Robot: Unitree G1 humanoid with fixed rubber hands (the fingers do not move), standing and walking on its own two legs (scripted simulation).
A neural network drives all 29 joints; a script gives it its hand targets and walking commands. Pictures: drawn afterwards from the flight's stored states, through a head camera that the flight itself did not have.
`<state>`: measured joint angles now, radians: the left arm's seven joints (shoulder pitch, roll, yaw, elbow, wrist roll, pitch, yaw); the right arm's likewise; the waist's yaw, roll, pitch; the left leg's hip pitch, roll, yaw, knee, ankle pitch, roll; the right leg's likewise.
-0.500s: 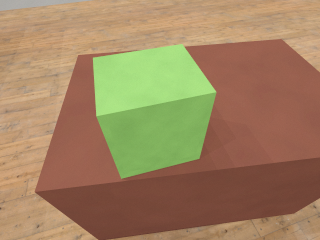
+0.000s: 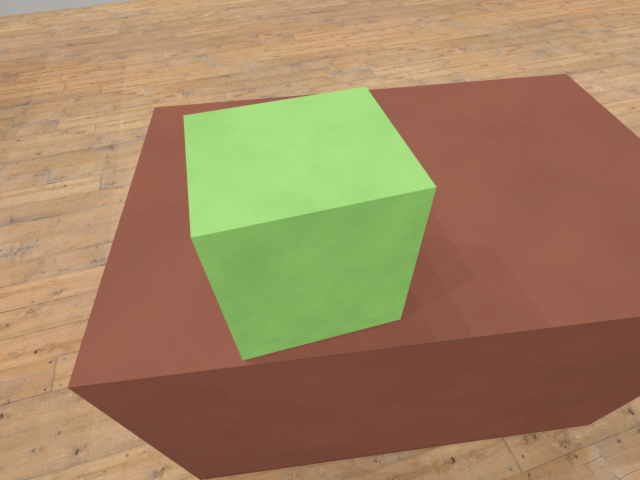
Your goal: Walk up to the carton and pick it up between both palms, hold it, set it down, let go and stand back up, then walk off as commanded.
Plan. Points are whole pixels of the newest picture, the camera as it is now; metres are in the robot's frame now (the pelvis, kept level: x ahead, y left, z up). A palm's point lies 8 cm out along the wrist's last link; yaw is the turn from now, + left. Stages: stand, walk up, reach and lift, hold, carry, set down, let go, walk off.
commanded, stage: stand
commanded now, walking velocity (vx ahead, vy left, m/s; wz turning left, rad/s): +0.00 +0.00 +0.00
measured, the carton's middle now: (302, 227) +0.44 +0.05 +0.07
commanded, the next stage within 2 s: walk up in 0.24 s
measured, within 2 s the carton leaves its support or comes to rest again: neither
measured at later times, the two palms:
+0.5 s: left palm out of the picture +0.09 +0.29 -0.12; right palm out of the picture +0.08 -0.29 -0.12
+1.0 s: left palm out of the picture +0.08 +0.35 -0.14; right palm out of the picture +0.05 -0.23 -0.15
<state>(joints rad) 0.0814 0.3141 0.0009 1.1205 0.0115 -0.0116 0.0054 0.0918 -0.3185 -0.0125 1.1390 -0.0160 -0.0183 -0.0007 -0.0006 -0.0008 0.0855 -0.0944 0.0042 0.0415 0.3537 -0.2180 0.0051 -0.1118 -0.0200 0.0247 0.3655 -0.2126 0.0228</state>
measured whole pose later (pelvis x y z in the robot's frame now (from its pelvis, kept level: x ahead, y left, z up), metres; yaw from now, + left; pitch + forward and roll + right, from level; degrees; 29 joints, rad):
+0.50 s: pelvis +0.01 +0.00 +0.00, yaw +0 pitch -2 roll +0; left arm 0.08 0.32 0.01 1.11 0.01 -0.02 0.01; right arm 0.10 -0.33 -0.03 1.10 -0.01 0.01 0.01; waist -0.01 0.01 0.08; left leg -0.11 0.01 0.04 0.40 -0.25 0.01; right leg -0.11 -0.02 0.02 0.37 -0.22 0.03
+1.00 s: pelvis -0.01 +0.06 -0.03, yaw +1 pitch -5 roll +0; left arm 0.10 0.35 0.03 0.98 0.02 0.01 0.02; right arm 0.18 -0.31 -0.04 0.94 -0.01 0.00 -0.01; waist -0.03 0.02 0.21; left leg -0.21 -0.05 0.01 0.69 -0.38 0.05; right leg -0.23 0.00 -0.02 0.67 -0.35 -0.01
